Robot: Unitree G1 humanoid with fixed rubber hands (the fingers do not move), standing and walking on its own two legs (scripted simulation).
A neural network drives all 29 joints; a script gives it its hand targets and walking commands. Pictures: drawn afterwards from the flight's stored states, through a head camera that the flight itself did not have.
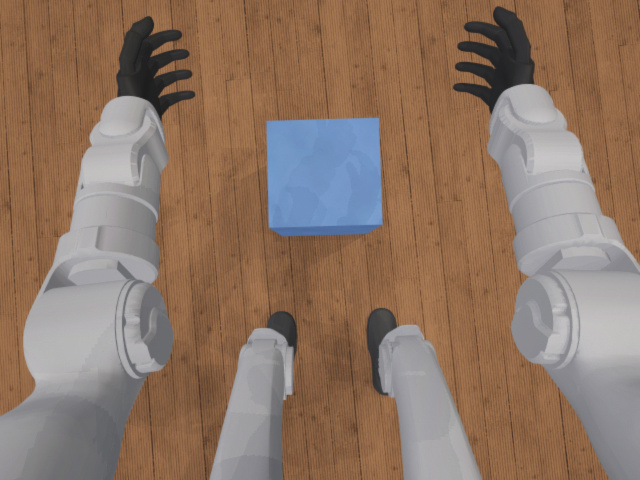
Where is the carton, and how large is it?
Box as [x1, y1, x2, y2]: [266, 118, 382, 235]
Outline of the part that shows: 378,118 266,121 268,214 270,228 281,235 367,233 382,224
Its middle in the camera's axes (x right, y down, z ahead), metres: +0.01 -0.13 +0.84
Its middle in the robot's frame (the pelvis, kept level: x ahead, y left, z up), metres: +0.52 +0.01 -0.52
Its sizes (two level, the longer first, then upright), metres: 0.210 0.200 0.250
